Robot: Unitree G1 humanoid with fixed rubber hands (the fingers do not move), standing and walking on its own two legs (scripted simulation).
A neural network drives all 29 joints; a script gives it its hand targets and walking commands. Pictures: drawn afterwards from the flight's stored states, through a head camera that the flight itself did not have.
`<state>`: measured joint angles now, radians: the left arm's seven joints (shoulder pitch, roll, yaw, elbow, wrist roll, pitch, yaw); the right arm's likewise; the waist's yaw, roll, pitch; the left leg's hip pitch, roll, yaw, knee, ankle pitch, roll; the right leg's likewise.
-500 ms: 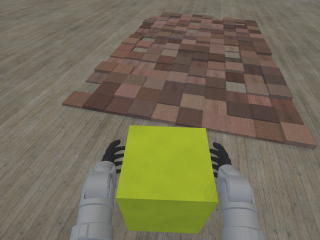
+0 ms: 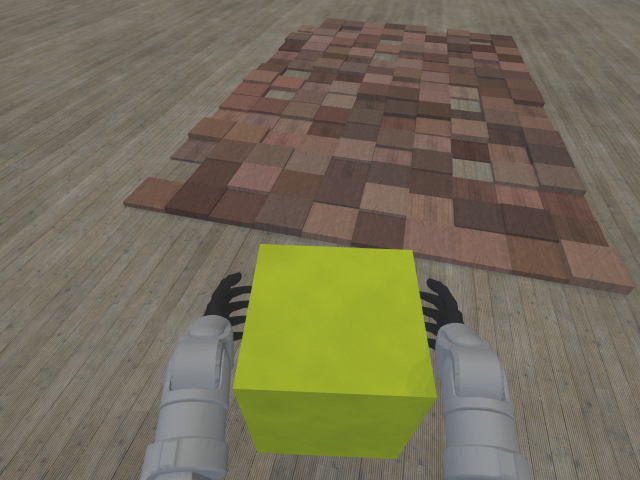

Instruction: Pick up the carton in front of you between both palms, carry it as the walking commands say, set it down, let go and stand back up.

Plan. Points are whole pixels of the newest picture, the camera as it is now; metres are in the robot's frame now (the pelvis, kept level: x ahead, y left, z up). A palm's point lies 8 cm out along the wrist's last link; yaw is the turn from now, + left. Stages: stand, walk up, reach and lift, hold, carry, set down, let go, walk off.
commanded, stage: hold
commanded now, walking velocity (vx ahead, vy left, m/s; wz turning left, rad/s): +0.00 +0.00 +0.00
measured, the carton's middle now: (331, 356) +0.30 +0.00 -0.02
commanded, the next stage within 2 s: carry in 0.44 s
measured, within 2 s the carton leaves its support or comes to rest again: neither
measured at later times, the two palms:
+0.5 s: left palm (218, 327) +0.29 +0.15 +0.05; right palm (448, 334) +0.29 -0.15 +0.05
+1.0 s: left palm (237, 237) +0.43 +0.15 +0.08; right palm (432, 244) +0.43 -0.15 +0.08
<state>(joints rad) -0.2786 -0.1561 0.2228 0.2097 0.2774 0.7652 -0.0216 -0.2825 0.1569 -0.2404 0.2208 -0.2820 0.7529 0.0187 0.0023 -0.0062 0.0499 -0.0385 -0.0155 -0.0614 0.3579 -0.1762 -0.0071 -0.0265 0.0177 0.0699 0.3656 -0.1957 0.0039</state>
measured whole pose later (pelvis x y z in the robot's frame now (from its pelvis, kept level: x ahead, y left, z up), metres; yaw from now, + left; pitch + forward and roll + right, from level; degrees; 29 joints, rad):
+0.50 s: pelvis +0.01 +0.00 +0.00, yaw +0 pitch -4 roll +0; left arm -0.23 -0.14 0.19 0.17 0.25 0.78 -0.01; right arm -0.24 0.15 -0.20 0.18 -0.26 0.78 0.01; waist 0.00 0.00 -0.03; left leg -0.13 -0.01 -0.05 0.43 -0.26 -0.01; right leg -0.13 0.02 0.07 0.44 -0.29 0.00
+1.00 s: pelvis +0.17 +0.00 -0.01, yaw -2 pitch +5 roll +1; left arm -0.11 -0.13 0.12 -0.37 0.09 1.21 0.08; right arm -0.14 0.13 -0.07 -0.31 -0.11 1.18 -0.09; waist 0.01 -0.03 -0.15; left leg -0.35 0.02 0.23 0.49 -0.22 0.07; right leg -0.33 -0.06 -0.05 0.91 -0.47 -0.01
